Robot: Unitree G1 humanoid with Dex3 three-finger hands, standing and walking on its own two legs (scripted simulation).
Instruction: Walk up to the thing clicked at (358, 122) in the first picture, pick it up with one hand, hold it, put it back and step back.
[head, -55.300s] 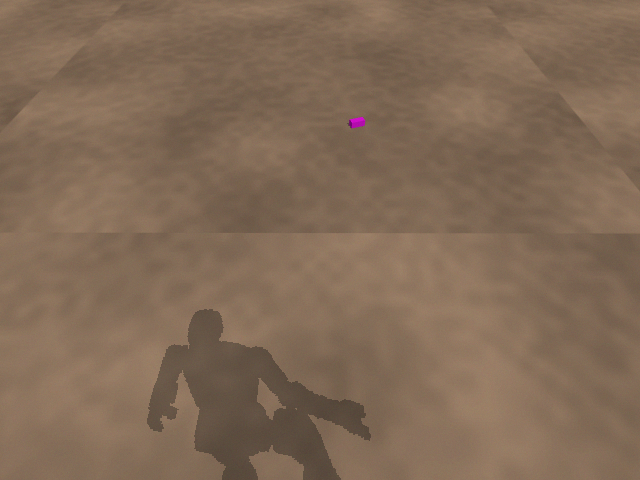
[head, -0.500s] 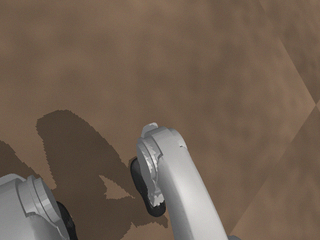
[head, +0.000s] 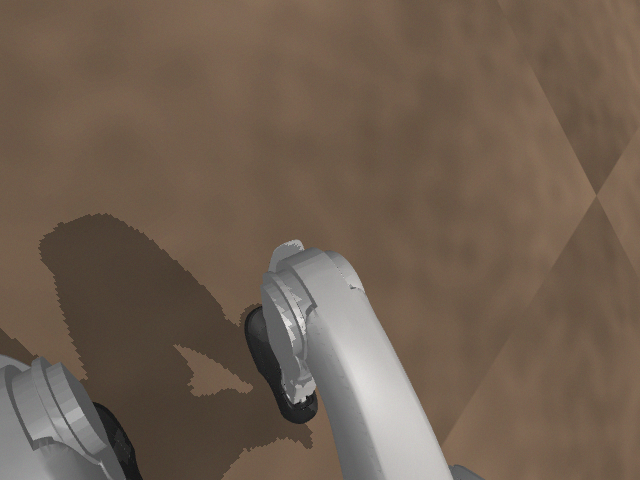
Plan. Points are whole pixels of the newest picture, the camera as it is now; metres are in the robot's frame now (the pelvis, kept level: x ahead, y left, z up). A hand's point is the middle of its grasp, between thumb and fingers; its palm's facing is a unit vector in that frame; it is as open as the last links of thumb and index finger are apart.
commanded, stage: rest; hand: left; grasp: from above
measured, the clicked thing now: out of the picture +0.37 +0.30 -0.30
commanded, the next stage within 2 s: open in 0.08 s
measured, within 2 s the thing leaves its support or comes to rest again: neither
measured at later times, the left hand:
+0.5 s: hand out of the picture +0.46 +0.30 -0.25, palm faces -0.28 -0.33 -0.90, open 7.5 cm
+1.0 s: hand out of the picture +0.46 +0.30 -0.25, palm faces -0.29 -0.33 -0.90, open 11.5 cm
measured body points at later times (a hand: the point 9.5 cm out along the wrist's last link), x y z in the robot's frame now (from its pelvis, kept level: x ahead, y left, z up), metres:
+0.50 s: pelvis +0.00 +0.00 +0.01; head +0.29 +0.11 +0.32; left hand +0.47 +0.32 -0.20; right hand -0.01 -0.24 -0.03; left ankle +0.07 +0.13 -0.28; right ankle +0.13 -0.13 -0.28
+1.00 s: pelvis +0.00 +0.00 +0.01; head +0.30 +0.11 +0.32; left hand +0.47 +0.31 -0.20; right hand -0.01 -0.24 -0.02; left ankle +0.07 +0.13 -0.28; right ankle +0.13 -0.13 -0.28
